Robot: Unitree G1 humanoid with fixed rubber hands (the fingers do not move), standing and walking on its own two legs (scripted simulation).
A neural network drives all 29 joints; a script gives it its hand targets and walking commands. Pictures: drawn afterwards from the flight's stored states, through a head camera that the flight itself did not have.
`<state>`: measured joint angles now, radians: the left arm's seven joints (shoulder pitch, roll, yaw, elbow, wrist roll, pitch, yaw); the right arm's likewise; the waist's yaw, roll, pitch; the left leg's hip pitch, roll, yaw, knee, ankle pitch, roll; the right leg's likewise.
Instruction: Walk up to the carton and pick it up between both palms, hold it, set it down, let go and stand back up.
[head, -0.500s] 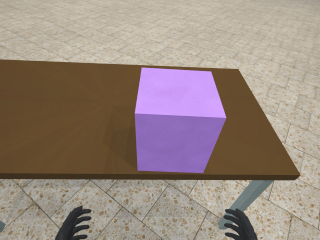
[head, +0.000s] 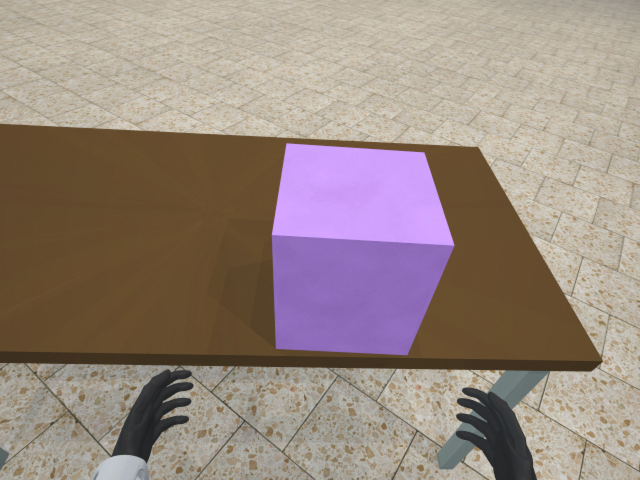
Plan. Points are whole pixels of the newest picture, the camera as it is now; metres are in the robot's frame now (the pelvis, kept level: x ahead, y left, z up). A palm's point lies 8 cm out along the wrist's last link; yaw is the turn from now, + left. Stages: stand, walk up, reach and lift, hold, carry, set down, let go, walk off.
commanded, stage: reach and lift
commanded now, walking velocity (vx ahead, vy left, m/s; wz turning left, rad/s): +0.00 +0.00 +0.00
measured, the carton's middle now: (348, 252) +0.44 +0.01 +0.05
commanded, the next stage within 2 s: none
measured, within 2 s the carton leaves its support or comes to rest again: neither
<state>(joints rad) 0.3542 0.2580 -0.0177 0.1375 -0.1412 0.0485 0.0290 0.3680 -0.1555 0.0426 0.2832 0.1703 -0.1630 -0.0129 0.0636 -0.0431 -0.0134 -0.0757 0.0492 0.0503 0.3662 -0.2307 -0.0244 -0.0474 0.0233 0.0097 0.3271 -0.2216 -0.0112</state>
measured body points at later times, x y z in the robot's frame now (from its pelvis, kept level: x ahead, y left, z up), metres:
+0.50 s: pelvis +0.00 +0.00 +0.00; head -0.02 +0.02 +0.45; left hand +0.24 +0.23 +0.04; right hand +0.25 -0.19 +0.04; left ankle -0.02 +0.13 -0.75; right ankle -0.02 -0.11 -0.75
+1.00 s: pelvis -0.02 +0.00 +0.00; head -0.01 +0.02 +0.45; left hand +0.31 +0.23 +0.10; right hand +0.33 -0.19 +0.10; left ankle -0.02 +0.13 -0.75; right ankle -0.02 -0.11 -0.75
